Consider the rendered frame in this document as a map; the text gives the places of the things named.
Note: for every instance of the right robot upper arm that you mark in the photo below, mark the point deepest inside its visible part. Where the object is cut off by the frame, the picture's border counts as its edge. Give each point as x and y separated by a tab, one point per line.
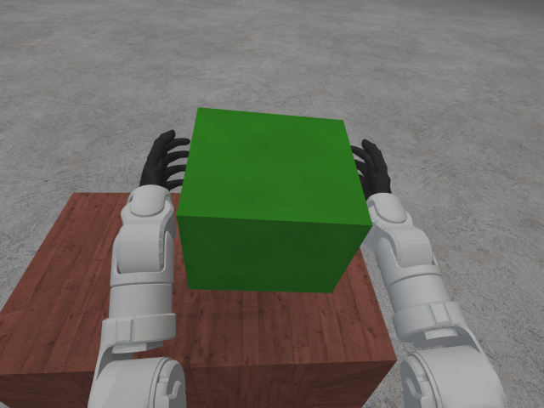
453	377

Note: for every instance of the robot right hand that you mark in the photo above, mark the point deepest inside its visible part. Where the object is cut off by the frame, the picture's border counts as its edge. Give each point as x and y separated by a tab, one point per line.
375	170

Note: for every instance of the left robot forearm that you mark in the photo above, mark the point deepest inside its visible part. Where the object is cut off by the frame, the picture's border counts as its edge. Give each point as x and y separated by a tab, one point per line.
142	268

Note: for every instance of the pedestal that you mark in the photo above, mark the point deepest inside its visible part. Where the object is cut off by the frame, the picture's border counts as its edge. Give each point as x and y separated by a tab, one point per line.
238	349

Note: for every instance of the carton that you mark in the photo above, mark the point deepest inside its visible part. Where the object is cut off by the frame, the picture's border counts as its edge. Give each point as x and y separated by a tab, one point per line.
269	203

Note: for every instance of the left robot upper arm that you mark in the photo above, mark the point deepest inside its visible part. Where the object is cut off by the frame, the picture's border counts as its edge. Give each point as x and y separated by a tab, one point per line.
141	383

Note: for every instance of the right robot forearm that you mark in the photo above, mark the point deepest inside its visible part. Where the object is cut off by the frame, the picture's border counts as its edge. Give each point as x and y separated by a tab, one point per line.
424	313

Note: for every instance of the robot left hand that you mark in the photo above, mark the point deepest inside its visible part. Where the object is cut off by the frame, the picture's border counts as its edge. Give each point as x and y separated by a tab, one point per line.
155	169

